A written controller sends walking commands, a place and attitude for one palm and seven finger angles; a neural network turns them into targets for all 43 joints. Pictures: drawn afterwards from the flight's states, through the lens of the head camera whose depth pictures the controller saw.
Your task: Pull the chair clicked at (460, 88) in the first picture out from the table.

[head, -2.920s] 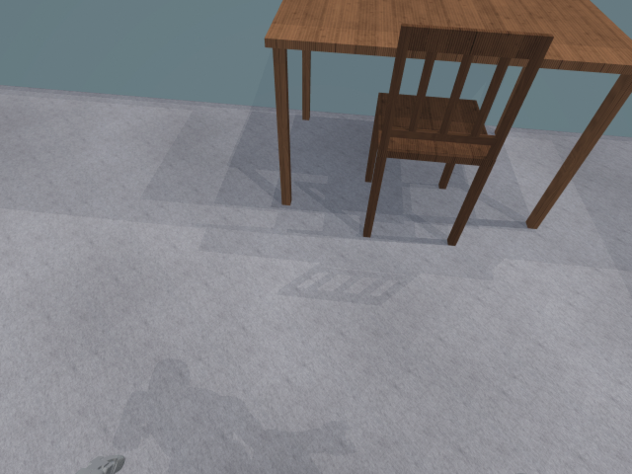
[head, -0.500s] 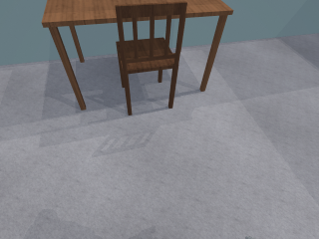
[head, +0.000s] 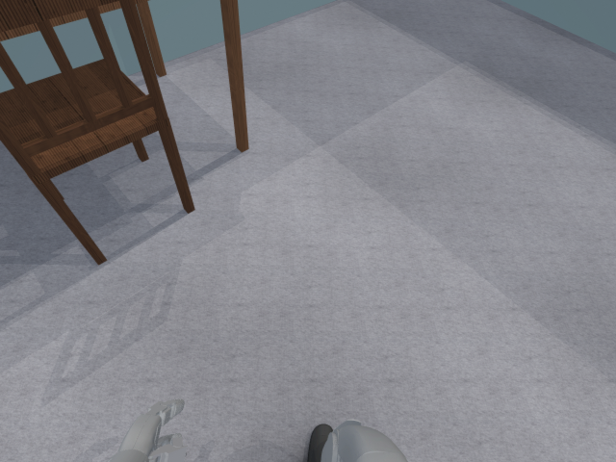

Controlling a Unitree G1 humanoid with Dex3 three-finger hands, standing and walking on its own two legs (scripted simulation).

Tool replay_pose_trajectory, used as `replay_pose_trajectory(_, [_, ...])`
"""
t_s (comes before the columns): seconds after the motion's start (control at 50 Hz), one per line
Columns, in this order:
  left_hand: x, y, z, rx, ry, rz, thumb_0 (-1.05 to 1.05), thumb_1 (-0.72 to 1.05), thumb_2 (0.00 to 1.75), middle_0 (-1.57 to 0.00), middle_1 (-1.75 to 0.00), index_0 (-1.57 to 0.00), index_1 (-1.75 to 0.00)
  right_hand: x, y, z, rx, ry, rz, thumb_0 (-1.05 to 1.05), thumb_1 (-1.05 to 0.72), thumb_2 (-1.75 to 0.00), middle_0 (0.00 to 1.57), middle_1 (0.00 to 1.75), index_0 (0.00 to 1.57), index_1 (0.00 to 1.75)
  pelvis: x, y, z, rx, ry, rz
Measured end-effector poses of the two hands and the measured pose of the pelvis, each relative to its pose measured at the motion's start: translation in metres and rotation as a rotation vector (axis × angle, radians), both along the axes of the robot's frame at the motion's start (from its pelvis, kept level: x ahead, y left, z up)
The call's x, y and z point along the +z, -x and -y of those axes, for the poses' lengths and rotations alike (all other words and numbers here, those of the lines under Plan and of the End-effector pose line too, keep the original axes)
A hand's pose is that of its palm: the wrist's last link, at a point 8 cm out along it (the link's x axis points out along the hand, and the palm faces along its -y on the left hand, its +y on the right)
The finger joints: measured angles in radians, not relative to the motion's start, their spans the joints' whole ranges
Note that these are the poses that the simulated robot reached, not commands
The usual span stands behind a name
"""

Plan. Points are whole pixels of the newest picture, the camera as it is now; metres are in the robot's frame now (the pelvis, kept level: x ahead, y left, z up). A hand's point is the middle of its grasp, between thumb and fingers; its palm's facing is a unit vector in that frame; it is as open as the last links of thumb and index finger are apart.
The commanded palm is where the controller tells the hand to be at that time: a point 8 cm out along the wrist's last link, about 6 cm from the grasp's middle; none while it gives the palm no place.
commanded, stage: walk to a spot facing it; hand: left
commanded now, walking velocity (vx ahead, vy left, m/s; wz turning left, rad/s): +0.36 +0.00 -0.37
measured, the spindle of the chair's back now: (69, 75) +0.90 +0.55 -0.08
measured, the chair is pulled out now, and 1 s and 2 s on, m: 0.00 0.00 0.00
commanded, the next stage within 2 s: turn to face it in 0.90 s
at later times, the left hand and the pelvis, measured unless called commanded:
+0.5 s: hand (151, 381) +0.25 +0.24 -0.17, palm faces -0.07 -0.98 -0.18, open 7.3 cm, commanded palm none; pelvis +0.21 +0.04 +0.01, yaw -10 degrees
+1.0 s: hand (273, 207) +0.60 +0.06 -0.16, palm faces -0.42 -0.89 -0.20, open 7.4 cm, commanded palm none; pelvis +0.41 -0.06 -0.01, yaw -25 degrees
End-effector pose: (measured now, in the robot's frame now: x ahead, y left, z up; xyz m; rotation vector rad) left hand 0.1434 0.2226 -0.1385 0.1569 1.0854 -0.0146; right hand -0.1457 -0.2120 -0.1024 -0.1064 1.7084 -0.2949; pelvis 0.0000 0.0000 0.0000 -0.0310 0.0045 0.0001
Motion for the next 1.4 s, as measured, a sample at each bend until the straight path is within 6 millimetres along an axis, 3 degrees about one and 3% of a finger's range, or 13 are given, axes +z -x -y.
replay_pose_trajectory(0.08, [-0.004, -0.045, 0.015, -0.014, -0.008, 0.055, 0.00, 0.91, 0.90, -0.20, -0.30, -0.20, -0.30, -0.014, -0.035, 0.007, -0.049, -0.011, -0.004, 0.01, -0.91, -0.90, 0.21, 0.30, 0.21, 0.30, -0.008, -0.034, 0.010, -0.023, -0.002, 0.014])
replay_pose_trajectory(0.18, [0.005, -0.051, 0.012, -0.016, -0.041, -0.033, 0.00, 0.91, 0.90, -0.20, -0.30, -0.20, -0.30, -0.017, -0.150, 0.019, -0.015, 0.011, 0.232, 0.01, -0.91, -0.90, 0.20, 0.30, 0.20, 0.30, 0.008, -0.071, 0.009, -0.059, 0.003, 0.012])
replay_pose_trajectory(0.3, [0.016, -0.064, -0.020, 0.021, -0.088, -0.094, -0.01, 0.94, 0.90, -0.20, -0.30, -0.20, -0.30, -0.007, -0.288, 0.018, 0.053, 0.019, 0.495, 0.01, -0.92, -0.90, 0.20, 0.30, 0.20, 0.30, 0.017, -0.120, -0.003, -0.093, 0.002, -0.003])
replay_pose_trajectory(0.4, [0.008, -0.077, -0.047, 0.071, -0.079, -0.145, 0.00, 0.92, 0.90, -0.20, -0.30, -0.20, -0.30, 0.002, -0.379, 0.007, 0.127, 0.037, 0.609, 0.01, -0.92, -0.90, 0.20, 0.30, 0.20, 0.30, 0.013, -0.170, -0.023, -0.113, 0.012, 0.001])
replay_pose_trajectory(0.46, [-0.002, -0.089, -0.061, 0.076, -0.080, -0.200, 0.00, 0.92, 0.90, -0.20, -0.30, -0.20, -0.30, 0.003, -0.416, -0.002, 0.142, 0.063, 0.661, 0.00, -0.92, -0.90, 0.20, 0.30, 0.20, 0.30, 0.007, -0.198, -0.035, -0.148, -0.004, 0.011])
replay_pose_trajectory(0.54, [0.005, -0.123, -0.066, 0.027, -0.080, -0.247, 0.00, 0.91, 0.90, -0.20, -0.30, -0.20, -0.30, 0.009, -0.425, -0.013, 0.080, 0.074, 0.650, 0.00, -0.91, -0.90, 0.20, 0.30, 0.21, 0.30, 0.017, -0.230, -0.041, -0.192, -0.008, 0.018])
replay_pose_trajectory(0.68, [0.016, -0.213, -0.043, -0.056, -0.054, -0.220, 0.01, 0.91, 0.90, -0.19, -0.30, -0.19, -0.30, 0.009, -0.396, -0.011, -0.080, 0.102, 0.467, -0.01, -0.95, -0.90, 0.21, 0.30, 0.21, 0.30, 0.028, -0.285, -0.037, -0.277, -0.017, 0.010])
replay_pose_trajectory(0.82, [0.013, -0.327, 0.018, -0.214, -0.046, -0.177, 0.01, 0.91, 0.90, -0.19, -0.30, -0.19, -0.30, -0.005, -0.361, -0.017, -0.254, 0.054, 0.262, 0.00, -0.92, -0.90, 0.20, 0.30, 0.20, 0.30, 0.021, -0.340, -0.008, -0.356, -0.025, 0.011])
replay_pose_trajectory(0.94, [0.003, -0.437, 0.089, -0.341, -0.072, -0.036, 0.00, 0.91, 0.90, -0.20, -0.30, -0.20, -0.30, -0.031, -0.355, -0.009, -0.393, -0.023, 0.118, 0.01, -0.91, -0.90, 0.20, 0.30, 0.20, 0.30, -0.005, -0.391, 0.043, -0.419, -0.037, 0.018])
replay_pose_trajectory(1.0, [0.006, -0.468, 0.110, -0.348, -0.085, 0.015, 0.00, 0.91, 0.90, -0.20, -0.30, -0.20, -0.30, -0.040, -0.382, 0.014, -0.411, -0.023, 0.132, 0.01, -0.91, -0.90, 0.20, 0.30, 0.20, 0.30, -0.008, -0.407, 0.060, -0.441, -0.030, 0.031])
replay_pose_trajectory(1.14, [0.027, -0.492, 0.136, -0.377, -0.121, -0.017, 0.00, 0.91, 0.90, -0.20, -0.30, -0.20, -0.30, -0.028, -0.504, 0.083, -0.358, 0.061, 0.405, 0.01, -0.91, -0.90, 0.20, 0.30, 0.20, 0.30, 0.014, -0.445, 0.082, -0.459, -0.024, 0.022])
replay_pose_trajectory(1.28, [0.028, -0.514, 0.141, -0.278, -0.072, 0.009, 0.00, 0.93, 0.90, -0.20, -0.30, -0.20, -0.30, -0.016, -0.580, 0.107, -0.264, 0.070, 0.469, 0.00, -0.94, -0.90, 0.20, 0.30, 0.20, 0.30, 0.019, -0.484, 0.091, -0.386, -0.001, 0.029])
replay_pose_trajectory(1.4, [0.002, -0.513, 0.117, -0.154, -0.039, -0.043, 0.00, 0.92, 0.90, -0.20, -0.30, -0.20, -0.30, -0.017, -0.629, 0.110, -0.140, 0.069, 0.443, 0.00, -0.93, -0.90, 0.20, 0.30, 0.20, 0.30, 0.006, -0.516, 0.085, -0.300, 0.009, 0.029])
